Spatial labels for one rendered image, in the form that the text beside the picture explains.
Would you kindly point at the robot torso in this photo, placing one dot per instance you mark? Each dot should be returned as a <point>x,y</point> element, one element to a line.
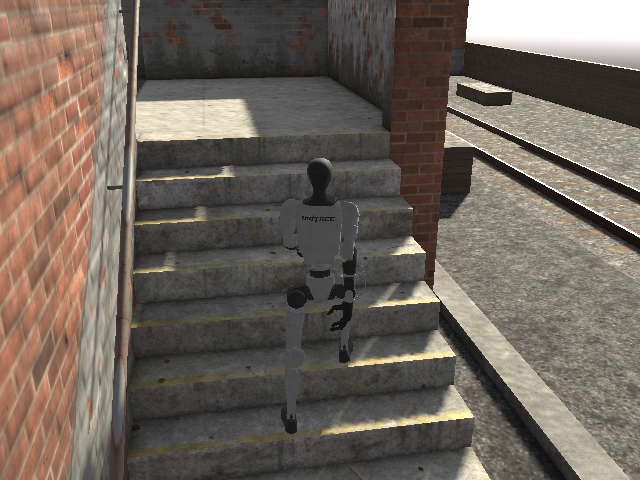
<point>319,237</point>

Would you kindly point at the robot left forearm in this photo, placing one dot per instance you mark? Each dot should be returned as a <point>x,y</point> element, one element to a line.
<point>295,248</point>

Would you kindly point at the right robot upper arm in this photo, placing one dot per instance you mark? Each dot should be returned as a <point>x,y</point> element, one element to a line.
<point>350,228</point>

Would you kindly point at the robot right forearm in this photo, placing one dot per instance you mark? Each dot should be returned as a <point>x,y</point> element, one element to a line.
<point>349,278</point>

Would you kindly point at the robot left thigh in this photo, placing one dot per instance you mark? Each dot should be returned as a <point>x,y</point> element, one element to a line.
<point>295,309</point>

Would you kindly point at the robot right hand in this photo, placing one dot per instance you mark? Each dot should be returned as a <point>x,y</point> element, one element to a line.
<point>347,314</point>

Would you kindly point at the left robot upper arm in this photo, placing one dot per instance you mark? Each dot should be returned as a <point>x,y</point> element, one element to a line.
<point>287,213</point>

